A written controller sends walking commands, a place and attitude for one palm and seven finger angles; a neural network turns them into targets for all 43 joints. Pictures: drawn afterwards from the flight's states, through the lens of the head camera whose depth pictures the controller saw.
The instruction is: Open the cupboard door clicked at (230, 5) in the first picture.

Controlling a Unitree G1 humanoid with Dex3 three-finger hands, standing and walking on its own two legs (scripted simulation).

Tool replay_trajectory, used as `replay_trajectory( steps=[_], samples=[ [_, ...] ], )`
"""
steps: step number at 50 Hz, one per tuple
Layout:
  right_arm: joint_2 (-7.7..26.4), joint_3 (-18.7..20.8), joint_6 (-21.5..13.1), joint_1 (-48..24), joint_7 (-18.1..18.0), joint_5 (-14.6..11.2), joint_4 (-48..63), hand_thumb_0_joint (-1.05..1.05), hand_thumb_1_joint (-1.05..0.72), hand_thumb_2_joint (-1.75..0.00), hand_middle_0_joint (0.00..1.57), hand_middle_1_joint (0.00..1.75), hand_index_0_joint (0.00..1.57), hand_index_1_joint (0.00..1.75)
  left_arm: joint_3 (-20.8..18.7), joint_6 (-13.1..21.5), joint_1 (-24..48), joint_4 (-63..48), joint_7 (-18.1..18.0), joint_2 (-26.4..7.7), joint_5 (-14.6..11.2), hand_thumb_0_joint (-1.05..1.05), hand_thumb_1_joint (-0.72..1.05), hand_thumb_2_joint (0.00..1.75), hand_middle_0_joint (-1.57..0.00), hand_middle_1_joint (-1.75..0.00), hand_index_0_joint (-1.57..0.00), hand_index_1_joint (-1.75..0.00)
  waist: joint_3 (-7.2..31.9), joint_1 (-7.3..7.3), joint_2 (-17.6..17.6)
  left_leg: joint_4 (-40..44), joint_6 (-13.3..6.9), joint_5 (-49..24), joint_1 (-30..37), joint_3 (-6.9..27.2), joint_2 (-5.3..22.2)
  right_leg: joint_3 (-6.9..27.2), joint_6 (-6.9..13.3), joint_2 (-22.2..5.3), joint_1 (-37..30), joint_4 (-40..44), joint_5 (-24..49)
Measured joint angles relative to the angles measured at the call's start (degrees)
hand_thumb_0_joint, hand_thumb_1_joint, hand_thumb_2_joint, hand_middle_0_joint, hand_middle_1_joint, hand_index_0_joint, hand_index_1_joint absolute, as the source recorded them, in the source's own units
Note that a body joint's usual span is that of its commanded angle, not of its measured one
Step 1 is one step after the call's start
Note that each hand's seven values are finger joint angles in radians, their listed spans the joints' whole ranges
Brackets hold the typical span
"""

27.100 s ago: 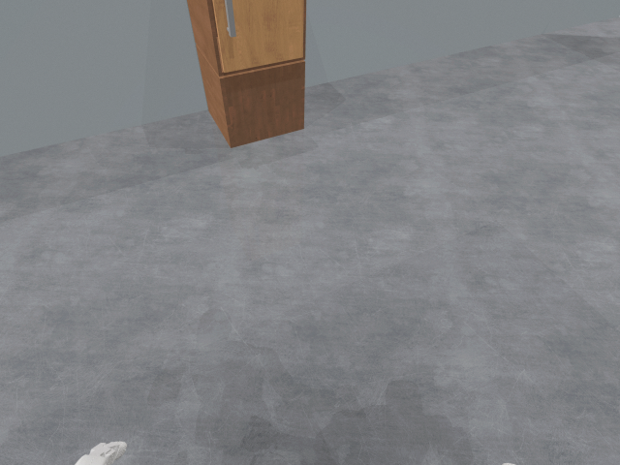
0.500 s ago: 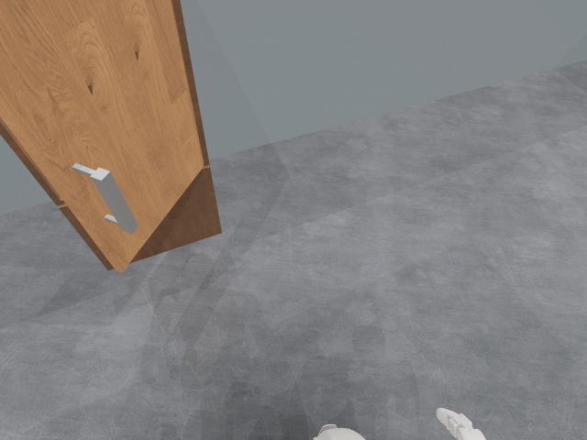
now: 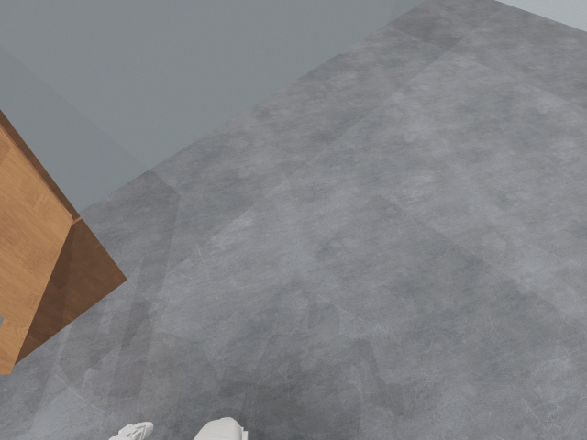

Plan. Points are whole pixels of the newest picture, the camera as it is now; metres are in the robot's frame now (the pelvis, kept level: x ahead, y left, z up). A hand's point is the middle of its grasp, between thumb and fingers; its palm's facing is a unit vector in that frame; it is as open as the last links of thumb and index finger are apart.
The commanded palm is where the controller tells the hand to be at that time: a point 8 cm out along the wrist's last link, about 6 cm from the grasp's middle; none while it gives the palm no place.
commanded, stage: walk to a spot facing it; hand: left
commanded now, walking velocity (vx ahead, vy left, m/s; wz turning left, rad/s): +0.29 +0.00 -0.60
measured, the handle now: out of the picture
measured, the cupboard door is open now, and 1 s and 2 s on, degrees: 44 44 44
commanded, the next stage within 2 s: turn to face it in 1.42 s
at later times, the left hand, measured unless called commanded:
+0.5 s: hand (253, 311) +0.34 +0.09 -0.16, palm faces -0.41 -0.90 -0.16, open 7.4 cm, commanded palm none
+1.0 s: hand (264, 299) +0.37 +0.07 -0.18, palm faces -0.34 -0.92 -0.17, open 7.3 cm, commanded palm none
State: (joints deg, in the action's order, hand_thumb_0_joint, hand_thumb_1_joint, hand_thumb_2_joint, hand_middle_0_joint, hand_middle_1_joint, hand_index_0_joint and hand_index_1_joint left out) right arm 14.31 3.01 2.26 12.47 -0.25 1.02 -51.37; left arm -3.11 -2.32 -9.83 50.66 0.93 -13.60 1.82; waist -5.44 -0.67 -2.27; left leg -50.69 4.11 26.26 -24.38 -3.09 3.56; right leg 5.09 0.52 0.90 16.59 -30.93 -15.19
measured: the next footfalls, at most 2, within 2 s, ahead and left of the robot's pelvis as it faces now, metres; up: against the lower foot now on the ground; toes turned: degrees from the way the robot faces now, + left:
left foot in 0.08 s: +0.07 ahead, +0.13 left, +0.00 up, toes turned +1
right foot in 0.54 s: +0.23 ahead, -0.17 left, +0.00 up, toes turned -26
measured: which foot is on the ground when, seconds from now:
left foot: up 0.00-0.06, down 0.08-0.54, up 0.56-1.00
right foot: down 0.00-0.08, up 0.10-0.52, down 0.54-1.00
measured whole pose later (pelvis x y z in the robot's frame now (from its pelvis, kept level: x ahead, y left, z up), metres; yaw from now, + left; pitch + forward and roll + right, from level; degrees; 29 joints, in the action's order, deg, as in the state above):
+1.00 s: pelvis +0.34 -0.12 +0.00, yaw -27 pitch +0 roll -1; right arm 10.0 2.4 -1.9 3.6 1.3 1.5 -53.1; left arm -3.0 3.3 -23.3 61.9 0.3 -10.7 1.2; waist -2.3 3.8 -1.7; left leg -34.5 1.7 11.6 -26.0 -4.3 3.8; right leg 0.8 2.7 3.2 0.2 -21.0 -21.1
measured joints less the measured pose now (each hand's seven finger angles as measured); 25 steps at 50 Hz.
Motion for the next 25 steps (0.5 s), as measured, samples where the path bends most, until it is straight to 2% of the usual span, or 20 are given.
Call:
replay_trajectory(
  steps=[3,4,6,7,10,13,16,20,22,25],
  samples=[
    [-0.6,-0.2,-1.4,0.7,0.4,0.1,0.7,0.01,-0.91,-0.90,0.20,0.30,0.20,0.30,0.0,-0.1,-1.7,0.8,0.6,0.3,0.0,0.01,0.90,0.90,-0.20,-0.30,-0.20,-0.30,1.7,0.23,-0.6,11.5,-0.4,-2.5,4.6,-0.8,-1.2,2.1,-0.1,0.6,0.3,-1.2,-1.6],
    [-0.5,-0.4,-2.3,1.3,0.2,0.2,1.1,0.01,-0.91,-0.90,0.20,0.30,0.20,0.30,-0.1,-0.3,-2.4,0.9,0.8,0.5,-0.1,0.01,0.90,0.90,-0.20,-0.30,-0.20,-0.30,2.6,0.14,-0.1,15.9,-1.5,-3.2,6.3,-0.9,-1.1,2.3,-0.1,1.2,1.3,-3.4,-4.3],
    [-1.0,-0.7,-3.8,2.3,-0.2,0.8,1.1,0.01,-0.91,-0.90,0.20,0.30,0.20,0.30,-0.4,-1.1,-2.7,1.7,1.1,0.6,-0.3,0.01,0.90,0.90,-0.20,-0.30,-0.20,-0.30,3.2,-0.34,0.5,15.7,-3.9,-7.8,6.5,-1.9,0.0,0.5,-0.1,1.7,5.1,-13.2,-12.0],
    [-1.5,-1.0,-4.2,3.1,-0.4,1.0,0.9,0.01,-0.91,-0.90,0.20,0.30,0.20,0.30,-0.6,-1.2,-2.7,2.1,1.4,0.4,-0.2,0.01,0.90,0.90,-0.20,-0.30,-0.20,-0.30,3.3,-0.53,0.5,16.0,-4.6,-7.8,7.5,-2.7,0.5,-1.0,-0.2,1.3,7.2,-18.8,-12.5],
    [-3.0,-1.8,-4.9,6.7,-0.5,1.3,-0.3,0.01,-0.91,-0.90,0.20,0.30,0.20,0.30,-1.6,-0.8,-1.8,2.2,2.5,-0.6,0.4,0.01,0.90,0.90,-0.20,-0.30,-0.20,-0.30,3.7,-0.95,0.2,21.2,-4.6,-8.3,11.6,-4.2,1.7,-4.8,-0.8,-0.8,13.2,-31.0,-7.8],
    [-3.9,-2.4,-5.2,9.7,-0.8,1.0,-2.3,0.01,-0.90,-0.90,0.20,0.30,0.20,0.30,-2.0,-0.3,-0.1,1.2,3.1,-1.1,0.5,0.01,0.90,0.90,-0.20,-0.30,-0.20,-0.30,3.3,-0.33,0.1,26.8,-3.8,-9.8,15.7,-6.3,2.6,-6.7,-1.6,-3.3,17.5,-34.3,-1.2],
    [-4.5,-2.6,-5.7,12.1,-1.0,0.9,-4.0,0.01,-0.90,-0.90,0.20,0.30,0.20,0.30,-1.8,-0.1,1.6,0.9,3.3,-1.0,0.5,0.01,0.91,0.90,-0.20,-0.30,-0.20,-0.30,2.6,-0.35,0.3,29.7,-3.2,-9.5,19.0,-8.9,3.3,-7.9,-1.7,-4.7,19.8,-31.9,2.3],
    [-5.0,-2.7,-5.7,14.6,-1.0,1.1,-5.7,0.01,-0.90,-0.90,0.20,0.30,0.20,0.30,-1.1,-0.5,4.3,1.4,3.4,-0.5,0.3,0.01,0.91,0.90,-0.19,-0.30,-0.20,-0.30,1.3,-1.87,0.6,30.7,-1.9,-7.3,22.8,-12.2,3.8,-10.3,-1.2,-5.3,19.2,-22.0,3.3],
    [-5.2,-2.6,-5.5,15.7,-0.9,1.3,-6.4,0.01,-0.90,-0.90,0.20,0.30,0.20,0.30,-0.7,-0.5,5.9,1.5,3.4,-0.1,0.3,0.01,0.91,0.90,-0.19,-0.30,-0.19,-0.30,0.6,-2.87,0.8,30.1,-0.9,-5.5,24.4,-13.6,4.2,-11.7,-0.4,-4.8,17.4,-16.0,2.3],
    [-5.1,-2.6,-5.1,17.4,-0.8,1.2,-7.7,0.01,-0.90,-0.90,0.20,0.30,0.20,0.30,-0.2,0.4,7.7,1.1,3.5,0.5,0.1,0.01,0.91,0.90,-0.19,-0.30,-0.20,-0.30,-0.2,-3.86,1.8,25.7,1.0,-1.3,25.9,-15.1,6.0,-13.7,1.9,-2.6,12.5,-8.5,0.0]
  ],
)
